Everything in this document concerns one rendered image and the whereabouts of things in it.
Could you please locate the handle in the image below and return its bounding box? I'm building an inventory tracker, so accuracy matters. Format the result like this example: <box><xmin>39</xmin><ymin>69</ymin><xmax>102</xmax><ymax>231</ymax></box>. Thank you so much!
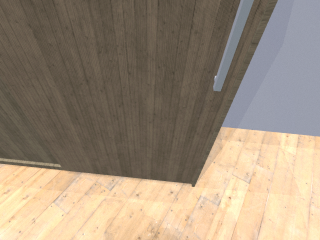
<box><xmin>213</xmin><ymin>0</ymin><xmax>254</xmax><ymax>92</ymax></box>

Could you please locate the wardrobe door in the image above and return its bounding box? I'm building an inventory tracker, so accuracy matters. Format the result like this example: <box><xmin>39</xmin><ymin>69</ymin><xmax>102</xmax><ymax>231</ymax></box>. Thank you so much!
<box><xmin>0</xmin><ymin>76</ymin><xmax>59</xmax><ymax>164</ymax></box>
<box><xmin>0</xmin><ymin>0</ymin><xmax>269</xmax><ymax>184</ymax></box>

